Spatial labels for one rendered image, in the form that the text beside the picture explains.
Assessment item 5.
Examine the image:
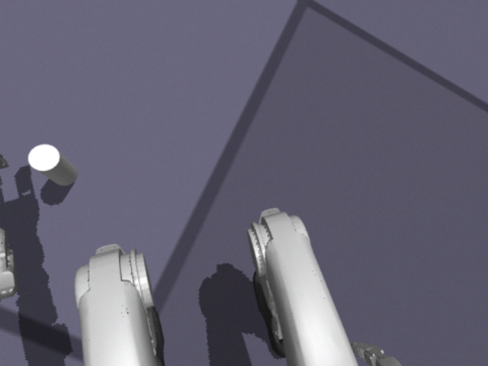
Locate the right robot foot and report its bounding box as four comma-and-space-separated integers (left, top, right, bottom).
253, 271, 286, 358

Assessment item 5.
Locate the left robot arm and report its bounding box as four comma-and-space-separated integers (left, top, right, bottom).
0, 183, 18, 302

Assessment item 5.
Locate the right robot hand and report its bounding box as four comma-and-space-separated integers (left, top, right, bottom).
350, 342, 402, 366

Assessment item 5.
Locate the can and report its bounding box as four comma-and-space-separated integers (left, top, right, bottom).
28, 144, 78, 186

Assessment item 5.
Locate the left robot foot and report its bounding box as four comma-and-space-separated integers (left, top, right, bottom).
150, 307, 165, 366

